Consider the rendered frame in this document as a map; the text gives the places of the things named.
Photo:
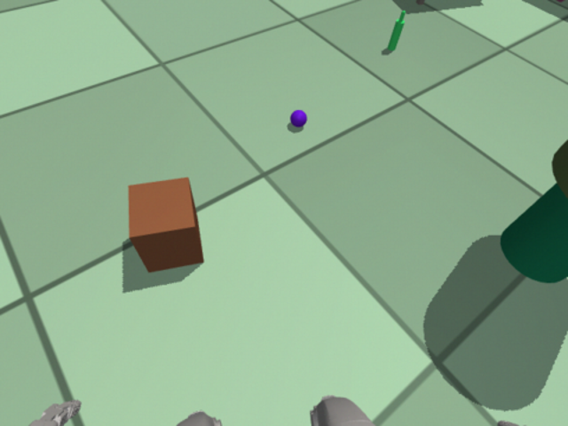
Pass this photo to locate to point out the left robot hand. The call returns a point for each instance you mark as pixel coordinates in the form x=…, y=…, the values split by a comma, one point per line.
x=58, y=415

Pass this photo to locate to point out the potted plant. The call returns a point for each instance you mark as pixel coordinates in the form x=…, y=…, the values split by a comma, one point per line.
x=536, y=243

